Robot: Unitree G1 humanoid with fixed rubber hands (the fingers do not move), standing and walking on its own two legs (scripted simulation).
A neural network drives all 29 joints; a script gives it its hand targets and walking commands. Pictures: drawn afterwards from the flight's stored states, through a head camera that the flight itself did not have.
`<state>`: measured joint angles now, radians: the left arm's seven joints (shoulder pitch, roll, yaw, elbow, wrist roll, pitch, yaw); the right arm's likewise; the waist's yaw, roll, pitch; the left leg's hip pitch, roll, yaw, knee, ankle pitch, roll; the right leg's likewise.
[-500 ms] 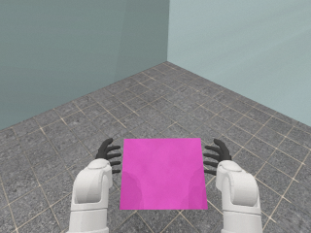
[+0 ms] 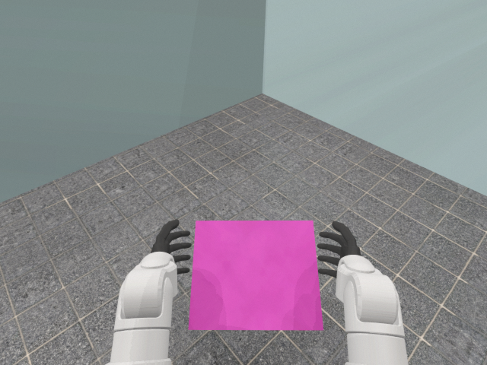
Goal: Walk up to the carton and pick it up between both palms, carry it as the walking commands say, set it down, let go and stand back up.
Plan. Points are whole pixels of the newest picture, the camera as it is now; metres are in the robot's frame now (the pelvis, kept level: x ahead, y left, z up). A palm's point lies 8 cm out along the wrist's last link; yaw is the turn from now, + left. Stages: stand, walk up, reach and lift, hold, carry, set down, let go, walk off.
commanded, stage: carry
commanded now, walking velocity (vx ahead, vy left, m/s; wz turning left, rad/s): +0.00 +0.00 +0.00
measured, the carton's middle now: (254, 275) +0.32 +0.00 -0.04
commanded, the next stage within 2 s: hold in 0.08 s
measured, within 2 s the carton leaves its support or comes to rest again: neither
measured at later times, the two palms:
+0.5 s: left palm (157, 261) +0.29 +0.16 +0.06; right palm (338, 262) +0.29 -0.14 +0.06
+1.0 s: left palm (169, 271) +0.32 +0.16 -0.03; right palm (324, 284) +0.30 -0.14 -0.03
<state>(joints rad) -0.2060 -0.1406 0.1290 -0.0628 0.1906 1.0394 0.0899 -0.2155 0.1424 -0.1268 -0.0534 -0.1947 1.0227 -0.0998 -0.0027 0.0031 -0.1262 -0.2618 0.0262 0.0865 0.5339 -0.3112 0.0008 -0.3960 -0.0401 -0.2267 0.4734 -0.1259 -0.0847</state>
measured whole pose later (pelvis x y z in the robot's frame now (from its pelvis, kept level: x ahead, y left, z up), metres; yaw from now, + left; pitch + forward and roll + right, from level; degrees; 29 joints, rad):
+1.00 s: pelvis +0.00 +0.04 -0.01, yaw +5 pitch +6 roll +0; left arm -0.39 -0.19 0.32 0.57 0.30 0.34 0.07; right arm -0.32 0.17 -0.39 0.40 -0.35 0.40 -0.01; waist -0.11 0.05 0.02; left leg -0.39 -0.07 0.01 0.62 -0.33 0.06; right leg -0.51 0.00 -0.02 0.56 -0.15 -0.01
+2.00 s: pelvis -0.05 +0.02 -0.15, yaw +7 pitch +37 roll +1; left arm -0.71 -0.13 0.41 0.63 0.21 0.23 0.09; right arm -0.66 0.09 -0.43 0.53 -0.24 0.29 -0.07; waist -0.08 0.07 -0.21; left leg -1.48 -0.08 0.03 1.37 -0.53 0.04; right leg -1.60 -0.02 -0.04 1.27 -0.31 -0.04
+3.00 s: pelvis -0.08 +0.01 -0.29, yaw +10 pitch +44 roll +2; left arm -1.05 -0.04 0.38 0.76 0.13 0.22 0.19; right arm -0.98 -0.08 -0.41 0.70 -0.15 0.31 -0.08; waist -0.10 0.08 -0.11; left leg -2.02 -0.10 0.05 1.87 -0.63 0.03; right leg -2.15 -0.05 -0.04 1.76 -0.38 -0.06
